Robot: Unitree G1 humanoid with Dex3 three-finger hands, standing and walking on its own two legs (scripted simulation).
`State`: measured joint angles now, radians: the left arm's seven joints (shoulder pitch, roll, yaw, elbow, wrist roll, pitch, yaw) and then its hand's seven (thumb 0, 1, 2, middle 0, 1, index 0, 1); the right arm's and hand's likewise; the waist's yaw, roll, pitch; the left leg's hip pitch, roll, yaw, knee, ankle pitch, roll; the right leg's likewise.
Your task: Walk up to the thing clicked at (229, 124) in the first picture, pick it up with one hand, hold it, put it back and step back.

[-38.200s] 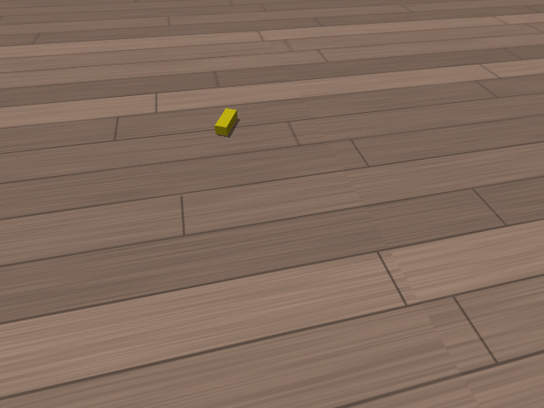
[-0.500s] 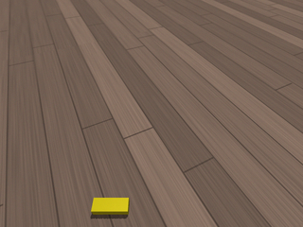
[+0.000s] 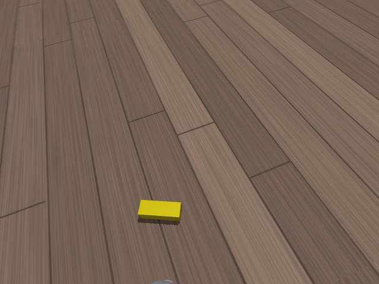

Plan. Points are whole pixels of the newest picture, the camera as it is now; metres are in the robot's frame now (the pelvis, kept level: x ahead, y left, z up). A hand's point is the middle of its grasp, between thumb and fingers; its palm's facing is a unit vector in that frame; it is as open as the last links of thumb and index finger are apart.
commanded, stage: walk up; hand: left
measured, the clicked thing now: (160, 210) +0.53 +0.22 -0.73
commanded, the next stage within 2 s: none
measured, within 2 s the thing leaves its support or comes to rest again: neither
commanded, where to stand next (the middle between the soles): +0.15 -0.01 m, yaw -5 degrees
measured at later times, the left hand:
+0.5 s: hand out of the picture +0.08 +0.25 -0.14, palm faces -0.03 -0.93 -0.37, open 7.4 cm
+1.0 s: hand out of the picture +0.13 +0.28 -0.14, palm faces -0.09 -0.92 -0.39, open 7.4 cm
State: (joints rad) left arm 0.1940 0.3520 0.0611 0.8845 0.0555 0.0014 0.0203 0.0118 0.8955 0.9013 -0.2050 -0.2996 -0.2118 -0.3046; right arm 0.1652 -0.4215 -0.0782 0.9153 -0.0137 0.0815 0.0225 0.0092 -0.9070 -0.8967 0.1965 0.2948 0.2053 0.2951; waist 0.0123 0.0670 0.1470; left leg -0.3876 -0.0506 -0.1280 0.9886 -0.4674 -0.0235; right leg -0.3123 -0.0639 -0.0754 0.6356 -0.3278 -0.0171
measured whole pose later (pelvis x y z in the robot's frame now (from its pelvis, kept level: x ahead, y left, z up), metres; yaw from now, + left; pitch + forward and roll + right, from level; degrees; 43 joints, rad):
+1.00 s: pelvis +0.02 +0.02 +0.00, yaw -3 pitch -3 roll +0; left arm 0.10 0.39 0.01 1.02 0.00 -0.01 0.00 0.01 0.90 0.90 -0.20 -0.30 -0.21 -0.30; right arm 0.08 -0.36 -0.04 1.00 0.01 0.03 0.01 0.01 -0.90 -0.90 0.20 0.30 0.21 0.30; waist 0.00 0.00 0.13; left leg -0.18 0.02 0.05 0.56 -0.34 0.00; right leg -0.30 -0.02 0.05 0.55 -0.21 0.03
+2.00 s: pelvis -0.01 +0.00 -0.01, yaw -9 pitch -4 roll +0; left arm 0.16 0.39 0.06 0.92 0.03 -0.05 -0.04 0.01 0.90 0.90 -0.20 -0.30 -0.21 -0.30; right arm 0.36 -0.44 -0.07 0.92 0.00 0.01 0.00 0.01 -0.90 -0.90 0.20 0.30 0.21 0.30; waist -0.05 0.04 0.12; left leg -0.20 0.05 -0.07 0.85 -0.52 0.02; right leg -0.32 0.01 -0.02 0.62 -0.21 -0.02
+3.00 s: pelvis +0.00 -0.03 +0.00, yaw -4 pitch -4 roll +1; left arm 0.30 0.41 0.06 0.90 0.03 -0.07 -0.02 0.01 0.90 0.90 -0.20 -0.30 -0.21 -0.30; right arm 0.30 -0.46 -0.07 0.89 0.00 0.02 0.00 0.01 -0.90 -0.90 0.20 0.30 0.21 0.30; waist 0.01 0.04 0.09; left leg -0.40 -0.02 -0.14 1.04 -0.47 0.02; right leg -0.23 0.00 -0.06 0.63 -0.34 -0.04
